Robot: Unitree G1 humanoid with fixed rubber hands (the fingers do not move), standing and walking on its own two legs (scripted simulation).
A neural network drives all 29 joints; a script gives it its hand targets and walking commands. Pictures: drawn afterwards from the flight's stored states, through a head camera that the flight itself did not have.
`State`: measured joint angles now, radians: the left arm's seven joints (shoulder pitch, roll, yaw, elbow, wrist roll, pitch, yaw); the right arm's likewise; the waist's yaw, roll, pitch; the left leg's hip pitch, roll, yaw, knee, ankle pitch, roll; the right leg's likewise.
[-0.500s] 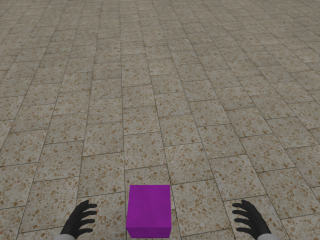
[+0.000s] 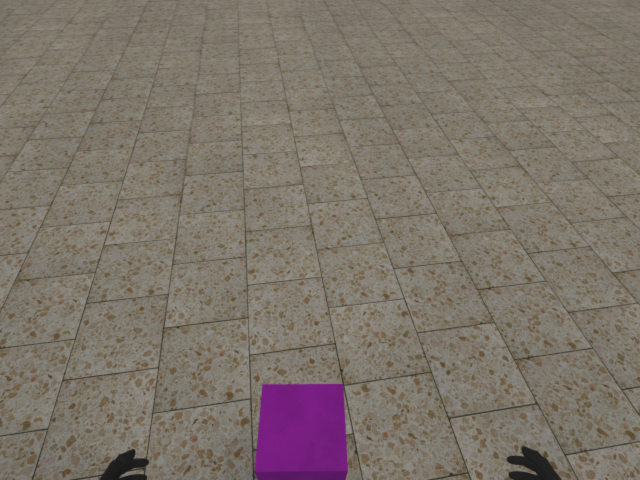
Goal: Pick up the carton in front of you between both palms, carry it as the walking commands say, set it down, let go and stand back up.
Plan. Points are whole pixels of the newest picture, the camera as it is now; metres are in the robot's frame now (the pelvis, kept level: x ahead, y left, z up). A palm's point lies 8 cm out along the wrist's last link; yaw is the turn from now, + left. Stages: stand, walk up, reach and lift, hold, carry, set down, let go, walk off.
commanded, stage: stand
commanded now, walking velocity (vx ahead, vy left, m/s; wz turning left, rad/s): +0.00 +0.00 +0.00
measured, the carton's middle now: (302, 440) +0.37 +0.05 -0.65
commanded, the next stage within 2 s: none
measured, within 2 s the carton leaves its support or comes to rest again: neither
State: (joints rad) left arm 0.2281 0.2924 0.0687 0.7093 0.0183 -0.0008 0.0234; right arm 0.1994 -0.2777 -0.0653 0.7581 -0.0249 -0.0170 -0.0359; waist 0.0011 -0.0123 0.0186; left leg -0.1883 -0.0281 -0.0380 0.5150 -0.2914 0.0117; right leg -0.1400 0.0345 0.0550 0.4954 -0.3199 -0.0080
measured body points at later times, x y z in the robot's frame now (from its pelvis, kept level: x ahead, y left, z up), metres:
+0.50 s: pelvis -0.02 +0.00 +0.00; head -0.02 +0.01 +0.45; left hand +0.08 +0.29 -0.11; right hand +0.09 -0.28 -0.11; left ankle -0.01 +0.11 -0.74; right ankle -0.03 -0.12 -0.74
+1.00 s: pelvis -0.03 +0.00 +0.01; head -0.04 +0.01 +0.46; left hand +0.06 +0.30 -0.11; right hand +0.06 -0.29 -0.11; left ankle -0.01 +0.11 -0.74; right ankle -0.03 -0.12 -0.74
